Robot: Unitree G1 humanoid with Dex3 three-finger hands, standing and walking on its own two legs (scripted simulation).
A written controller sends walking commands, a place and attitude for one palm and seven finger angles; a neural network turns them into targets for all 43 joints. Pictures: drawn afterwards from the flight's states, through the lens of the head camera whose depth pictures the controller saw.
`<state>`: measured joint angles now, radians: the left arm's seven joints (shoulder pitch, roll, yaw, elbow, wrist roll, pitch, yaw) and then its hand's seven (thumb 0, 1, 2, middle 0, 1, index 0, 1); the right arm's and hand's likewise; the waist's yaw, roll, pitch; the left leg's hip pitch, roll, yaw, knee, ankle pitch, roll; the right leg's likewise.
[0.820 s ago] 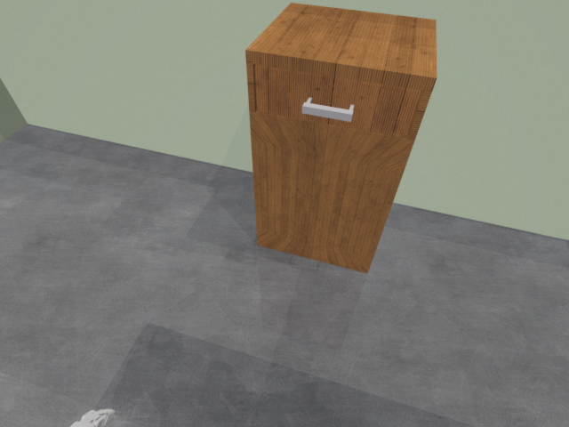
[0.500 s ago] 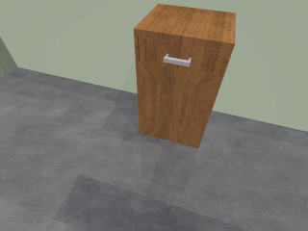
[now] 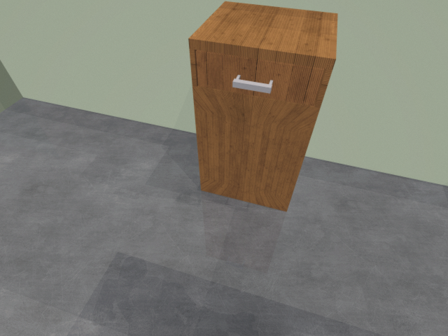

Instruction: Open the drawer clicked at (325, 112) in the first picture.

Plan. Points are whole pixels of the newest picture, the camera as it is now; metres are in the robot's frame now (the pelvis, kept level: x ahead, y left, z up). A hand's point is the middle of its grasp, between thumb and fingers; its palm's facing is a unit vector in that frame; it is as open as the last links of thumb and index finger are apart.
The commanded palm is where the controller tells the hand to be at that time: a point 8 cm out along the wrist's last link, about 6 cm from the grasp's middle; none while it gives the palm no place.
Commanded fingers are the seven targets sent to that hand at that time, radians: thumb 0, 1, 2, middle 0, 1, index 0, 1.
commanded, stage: stand and wait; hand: left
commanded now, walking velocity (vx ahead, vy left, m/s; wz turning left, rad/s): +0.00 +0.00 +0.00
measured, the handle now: (253, 83) +0.93 -0.06 -0.02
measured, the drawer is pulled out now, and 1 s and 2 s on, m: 0.00 0.00 0.00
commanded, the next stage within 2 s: look at it before walking up in 0.02 s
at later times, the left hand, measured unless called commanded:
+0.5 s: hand out of the picture +0.09 +0.24 -0.15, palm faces -0.03 -0.94 -0.33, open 7.4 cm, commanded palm none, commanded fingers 0.00 0.90 0.90 -0.20 -0.30 -0.20 -0.30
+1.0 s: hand out of the picture +0.08 +0.22 -0.16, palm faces -0.07 -0.95 -0.31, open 7.4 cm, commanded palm none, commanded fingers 0.00 0.90 0.90 -0.20 -0.30 -0.20 -0.30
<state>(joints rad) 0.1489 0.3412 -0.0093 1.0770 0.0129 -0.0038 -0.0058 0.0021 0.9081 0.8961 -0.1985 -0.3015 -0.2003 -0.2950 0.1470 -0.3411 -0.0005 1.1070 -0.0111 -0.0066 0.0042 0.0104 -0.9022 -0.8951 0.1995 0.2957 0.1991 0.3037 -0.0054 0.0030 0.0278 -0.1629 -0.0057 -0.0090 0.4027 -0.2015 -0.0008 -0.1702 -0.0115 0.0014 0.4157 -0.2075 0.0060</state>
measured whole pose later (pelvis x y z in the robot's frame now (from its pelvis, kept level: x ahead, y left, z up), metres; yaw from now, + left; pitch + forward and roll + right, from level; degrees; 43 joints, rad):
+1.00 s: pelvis +0.01 -0.01 +0.00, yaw -4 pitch -2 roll +0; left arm 0.18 0.30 0.00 1.05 0.02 0.03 0.00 0.00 0.91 0.90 -0.20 -0.30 -0.20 -0.29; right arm 0.13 -0.29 -0.01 1.06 -0.01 0.01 -0.02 0.01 -0.90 -0.90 0.20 0.30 0.20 0.30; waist 0.01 0.00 0.04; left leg -0.16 0.03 0.05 0.45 -0.25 -0.02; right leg -0.20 0.03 0.06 0.46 -0.23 -0.01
